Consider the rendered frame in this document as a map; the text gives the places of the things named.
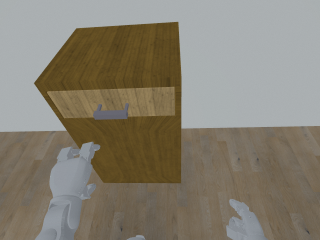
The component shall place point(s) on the drawer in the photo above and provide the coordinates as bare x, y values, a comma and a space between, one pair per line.
150, 101

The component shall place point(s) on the cabinet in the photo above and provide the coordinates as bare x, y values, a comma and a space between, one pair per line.
139, 149

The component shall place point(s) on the handle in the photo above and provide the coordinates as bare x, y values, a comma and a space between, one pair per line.
111, 114

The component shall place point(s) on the left robot forearm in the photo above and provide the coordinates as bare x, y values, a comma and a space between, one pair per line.
62, 218

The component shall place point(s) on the right robot hand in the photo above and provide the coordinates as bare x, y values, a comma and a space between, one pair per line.
248, 225

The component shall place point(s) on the left robot hand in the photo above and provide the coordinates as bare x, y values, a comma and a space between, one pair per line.
70, 175

